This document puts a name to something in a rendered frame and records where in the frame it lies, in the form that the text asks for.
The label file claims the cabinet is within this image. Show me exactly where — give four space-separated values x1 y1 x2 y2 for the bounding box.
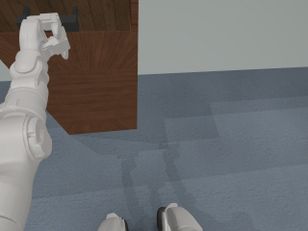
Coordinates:
0 0 139 135

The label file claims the robot left hand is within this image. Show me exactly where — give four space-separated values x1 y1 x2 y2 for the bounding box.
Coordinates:
19 13 70 62

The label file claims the robot left forearm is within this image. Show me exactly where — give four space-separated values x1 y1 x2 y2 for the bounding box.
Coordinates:
0 49 49 125

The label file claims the left robot upper arm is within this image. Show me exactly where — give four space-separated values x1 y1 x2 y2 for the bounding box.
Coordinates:
0 115 52 231

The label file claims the left robot thigh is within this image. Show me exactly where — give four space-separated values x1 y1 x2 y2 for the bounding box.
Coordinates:
97 217 126 231

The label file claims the robot left shin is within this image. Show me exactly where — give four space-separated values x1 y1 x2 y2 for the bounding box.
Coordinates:
106 213 119 218

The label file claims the handle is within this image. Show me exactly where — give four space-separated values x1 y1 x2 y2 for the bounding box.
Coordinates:
15 6 80 33

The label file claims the drawer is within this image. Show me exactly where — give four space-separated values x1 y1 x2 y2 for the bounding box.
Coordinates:
0 0 130 33

